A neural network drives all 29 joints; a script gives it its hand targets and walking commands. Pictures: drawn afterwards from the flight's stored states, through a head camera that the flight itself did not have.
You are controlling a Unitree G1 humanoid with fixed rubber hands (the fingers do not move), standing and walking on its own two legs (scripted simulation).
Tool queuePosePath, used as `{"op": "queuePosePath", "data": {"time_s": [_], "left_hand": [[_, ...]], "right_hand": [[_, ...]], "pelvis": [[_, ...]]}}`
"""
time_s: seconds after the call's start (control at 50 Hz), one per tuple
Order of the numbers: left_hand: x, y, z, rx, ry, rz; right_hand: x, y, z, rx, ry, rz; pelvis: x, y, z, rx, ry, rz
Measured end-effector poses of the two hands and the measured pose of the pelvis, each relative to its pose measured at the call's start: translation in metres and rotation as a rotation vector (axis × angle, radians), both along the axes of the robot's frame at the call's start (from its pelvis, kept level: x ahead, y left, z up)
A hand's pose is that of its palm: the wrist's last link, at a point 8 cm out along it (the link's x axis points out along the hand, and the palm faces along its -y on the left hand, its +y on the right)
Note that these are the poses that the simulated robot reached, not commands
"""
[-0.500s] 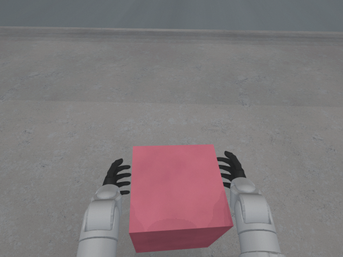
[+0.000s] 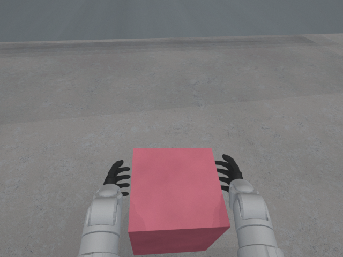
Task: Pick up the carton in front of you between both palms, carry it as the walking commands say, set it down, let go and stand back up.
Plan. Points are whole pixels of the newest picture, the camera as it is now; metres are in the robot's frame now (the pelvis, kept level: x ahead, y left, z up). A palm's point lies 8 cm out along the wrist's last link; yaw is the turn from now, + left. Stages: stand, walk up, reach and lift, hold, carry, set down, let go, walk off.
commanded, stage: hold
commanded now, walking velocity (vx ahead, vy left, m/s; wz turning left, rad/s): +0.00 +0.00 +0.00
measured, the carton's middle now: (171, 203) +0.30 +0.00 -0.07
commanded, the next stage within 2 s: set down in 0.44 s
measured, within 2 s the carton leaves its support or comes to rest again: neither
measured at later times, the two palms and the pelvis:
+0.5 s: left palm (100, 186) +0.29 +0.17 +0.03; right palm (225, 182) +0.29 -0.13 +0.05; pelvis +0.00 +0.03 +0.00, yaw -2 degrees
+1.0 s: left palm (111, 202) +0.34 +0.18 -0.13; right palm (207, 193) +0.35 -0.12 -0.10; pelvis -0.01 +0.00 -0.04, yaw -1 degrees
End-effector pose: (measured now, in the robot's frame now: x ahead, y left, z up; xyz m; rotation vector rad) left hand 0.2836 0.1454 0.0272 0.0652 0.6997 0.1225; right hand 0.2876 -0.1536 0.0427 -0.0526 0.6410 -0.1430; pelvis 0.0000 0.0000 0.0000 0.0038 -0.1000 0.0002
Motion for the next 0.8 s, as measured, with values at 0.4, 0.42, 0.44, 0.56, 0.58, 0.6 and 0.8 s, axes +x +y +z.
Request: {"op": "queuePosePath", "data": {"time_s": [0.4, 0.42, 0.44, 0.56, 0.58, 0.6, 0.8], "left_hand": [[0.004, 0.030, 0.005, -0.044, -0.006, -0.025], [0.005, 0.030, 0.005, -0.043, -0.006, -0.027], [0.006, 0.029, 0.005, -0.042, -0.006, -0.029], [0.012, 0.023, 0.003, -0.037, 0.002, -0.028], [0.013, 0.023, 0.002, -0.038, 0.005, -0.025], [0.015, 0.022, 0.000, -0.039, 0.009, -0.021], [0.045, 0.025, -0.048, -0.024, 0.057, 0.000]], "right_hand": [[-0.001, 0.028, 0.006, -0.008, 0.002, -0.022], [0.000, 0.027, 0.006, -0.007, 0.002, -0.024], [0.000, 0.027, 0.006, -0.006, 0.003, -0.025], [0.006, 0.022, 0.004, -0.003, 0.010, -0.028], [0.008, 0.021, 0.003, -0.002, 0.013, -0.029], [0.010, 0.021, 0.002, -0.002, 0.017, -0.029], [0.050, 0.028, -0.038, -0.017, 0.049, -0.024]], "pelvis": [[-0.003, 0.036, 0.001, 0.000, 0.003, -0.039], [-0.002, 0.036, 0.001, 0.000, 0.003, -0.040], [-0.002, 0.036, 0.001, 0.001, 0.003, -0.041], [0.001, 0.030, 0.000, 0.005, 0.007, -0.044], [0.002, 0.029, 0.000, 0.005, 0.009, -0.044], [0.002, 0.027, 0.000, 0.006, 0.012, -0.043], [-0.002, 0.010, -0.012, 0.000, 0.144, -0.019]]}}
